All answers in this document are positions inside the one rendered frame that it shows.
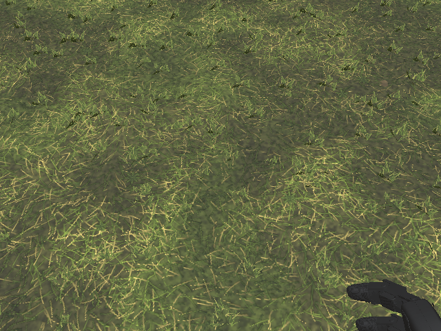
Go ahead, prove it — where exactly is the right robot hand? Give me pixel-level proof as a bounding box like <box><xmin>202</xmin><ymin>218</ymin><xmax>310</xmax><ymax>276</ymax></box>
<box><xmin>347</xmin><ymin>279</ymin><xmax>441</xmax><ymax>331</ymax></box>

